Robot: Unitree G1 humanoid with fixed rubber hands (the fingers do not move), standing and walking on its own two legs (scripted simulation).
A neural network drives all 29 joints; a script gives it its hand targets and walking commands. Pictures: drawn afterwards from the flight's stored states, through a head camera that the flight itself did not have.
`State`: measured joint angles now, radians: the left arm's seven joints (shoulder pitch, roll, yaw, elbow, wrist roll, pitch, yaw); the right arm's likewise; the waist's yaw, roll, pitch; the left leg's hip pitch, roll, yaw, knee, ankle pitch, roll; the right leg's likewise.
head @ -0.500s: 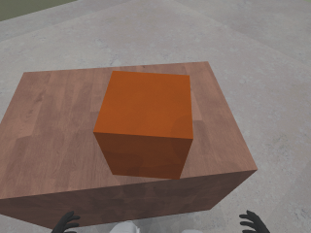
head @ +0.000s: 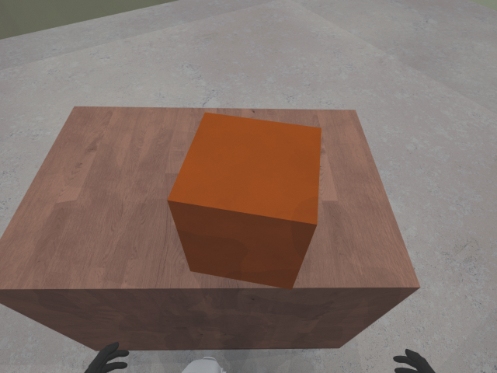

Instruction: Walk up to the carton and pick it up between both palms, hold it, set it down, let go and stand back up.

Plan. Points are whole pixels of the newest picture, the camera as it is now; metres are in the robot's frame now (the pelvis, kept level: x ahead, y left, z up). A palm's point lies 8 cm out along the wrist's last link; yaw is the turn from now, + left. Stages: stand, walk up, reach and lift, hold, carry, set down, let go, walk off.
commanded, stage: walk up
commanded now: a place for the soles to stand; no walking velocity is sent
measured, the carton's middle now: (250, 205) +0.40 +0.01 +0.00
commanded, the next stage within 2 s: reach and lift in 1.84 s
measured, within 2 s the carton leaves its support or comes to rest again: neither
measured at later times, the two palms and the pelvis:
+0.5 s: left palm out of the picture -0.01 +0.29 -0.11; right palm out of the picture +0.04 -0.25 -0.11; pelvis -0.09 +0.01 -0.01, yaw +3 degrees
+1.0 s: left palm out of the picture -0.04 +0.28 -0.10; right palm out of the picture +0.00 -0.24 -0.09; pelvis -0.10 +0.02 +0.01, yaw +1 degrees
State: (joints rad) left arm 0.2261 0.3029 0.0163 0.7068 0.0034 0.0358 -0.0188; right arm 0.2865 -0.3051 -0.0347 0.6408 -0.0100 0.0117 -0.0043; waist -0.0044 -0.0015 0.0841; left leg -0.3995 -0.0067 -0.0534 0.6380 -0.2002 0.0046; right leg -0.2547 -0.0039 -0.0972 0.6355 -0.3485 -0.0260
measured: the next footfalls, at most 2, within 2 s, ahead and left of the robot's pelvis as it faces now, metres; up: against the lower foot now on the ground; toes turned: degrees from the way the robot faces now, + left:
right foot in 0.46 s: -0.07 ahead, -0.10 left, +0.00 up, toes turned +2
left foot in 0.72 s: -0.03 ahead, +0.15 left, +0.00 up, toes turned +0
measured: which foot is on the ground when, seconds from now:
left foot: down 0.00-0.48, up 0.50-0.70, down 0.72-1.00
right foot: down 0.00-0.16, up 0.18-0.44, down 0.46-1.00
